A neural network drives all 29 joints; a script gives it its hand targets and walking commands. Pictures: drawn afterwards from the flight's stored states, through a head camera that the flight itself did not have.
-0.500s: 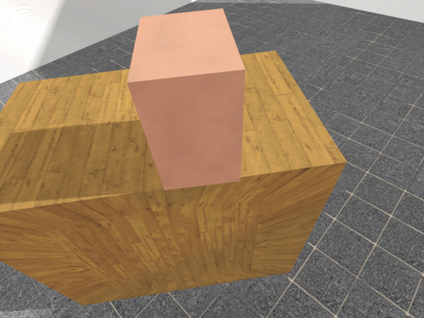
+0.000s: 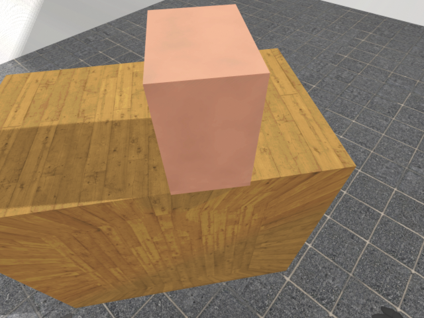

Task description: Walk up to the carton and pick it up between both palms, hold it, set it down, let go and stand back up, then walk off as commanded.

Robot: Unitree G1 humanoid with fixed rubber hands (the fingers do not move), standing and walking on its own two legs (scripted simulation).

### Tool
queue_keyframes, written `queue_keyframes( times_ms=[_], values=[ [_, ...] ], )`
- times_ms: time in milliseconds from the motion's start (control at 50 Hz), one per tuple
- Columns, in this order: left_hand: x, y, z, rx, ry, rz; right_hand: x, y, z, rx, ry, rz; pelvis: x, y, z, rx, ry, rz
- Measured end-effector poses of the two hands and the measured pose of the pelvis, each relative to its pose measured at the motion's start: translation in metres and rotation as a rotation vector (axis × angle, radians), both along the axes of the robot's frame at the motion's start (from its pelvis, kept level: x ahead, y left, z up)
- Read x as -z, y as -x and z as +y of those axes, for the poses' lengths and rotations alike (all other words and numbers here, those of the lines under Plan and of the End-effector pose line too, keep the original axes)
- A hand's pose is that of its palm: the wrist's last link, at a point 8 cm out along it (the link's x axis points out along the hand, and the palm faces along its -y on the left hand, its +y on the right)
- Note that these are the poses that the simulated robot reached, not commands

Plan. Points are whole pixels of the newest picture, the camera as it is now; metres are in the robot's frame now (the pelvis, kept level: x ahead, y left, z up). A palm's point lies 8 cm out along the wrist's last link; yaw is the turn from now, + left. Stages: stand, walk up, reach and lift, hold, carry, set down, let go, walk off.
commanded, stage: walk up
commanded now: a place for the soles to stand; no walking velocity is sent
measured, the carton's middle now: (202, 103) +0.50 +0.03 +0.14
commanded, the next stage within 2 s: none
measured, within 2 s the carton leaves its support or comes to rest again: neither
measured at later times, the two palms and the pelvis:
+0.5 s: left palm out of the picture +0.13 +0.31 -0.07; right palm out of the picture +0.10 -0.32 -0.08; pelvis +0.00 +0.00 +0.00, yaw +0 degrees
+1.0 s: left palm (52, 317) +0.17 +0.32 -0.07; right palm out of the picture +0.10 -0.32 -0.08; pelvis +0.04 +0.01 +0.00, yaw +0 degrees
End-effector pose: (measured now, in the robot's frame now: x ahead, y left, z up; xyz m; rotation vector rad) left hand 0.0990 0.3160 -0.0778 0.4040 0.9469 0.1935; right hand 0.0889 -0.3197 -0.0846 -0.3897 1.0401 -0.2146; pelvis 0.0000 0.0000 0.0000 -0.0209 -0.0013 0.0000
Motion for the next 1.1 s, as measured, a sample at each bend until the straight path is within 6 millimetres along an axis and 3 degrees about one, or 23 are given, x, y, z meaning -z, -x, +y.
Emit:
queue_keyframes(
  times_ms=[140, 280, 660, 800, 900, 1040, 1100],
  values=[
    [-0.001, -0.021, -0.003, 0.018, 0.003, -0.029, 0.000, -0.011, 0.001, 0.004, -0.001, -0.003, 0.000, -0.008, -0.001, 0.003, -0.002, 0.012],
    [-0.004, -0.027, -0.003, 0.016, -0.004, -0.046, -0.001, -0.017, 0.001, 0.003, -0.004, -0.024, 0.000, -0.005, -0.001, 0.003, -0.002, 0.007],
    [-0.006, -0.023, -0.004, 0.020, -0.002, -0.069, -0.001, -0.017, 0.001, 0.002, -0.021, -0.040, 0.001, -0.003, -0.002, 0.003, -0.004, 0.001],
    [0.004, -0.010, 0.011, 0.005, 0.012, 0.001, -0.005, -0.027, 0.010, -0.016, -0.010, -0.043, 0.002, -0.014, 0.012, 0.001, 0.001, 0.013],
    [0.001, -0.034, 0.014, 0.020, 0.016, -0.009, -0.008, -0.020, 0.012, 0.012, 0.003, -0.016, -0.002, -0.030, 0.017, 0.003, 0.010, 0.004],
    [-0.006, -0.085, -0.002, 0.081, 0.002, -0.073, 0.003, -0.014, 0.000, 0.072, -0.008, 0.027, 0.002, -0.048, 0.008, 0.009, -0.006, -0.010],
    [-0.007, -0.089, -0.006, 0.075, -0.013, -0.089, 0.010, -0.023, -0.001, 0.067, -0.018, 0.014, 0.006, -0.052, 0.003, 0.018, -0.005, -0.025]
  ],
)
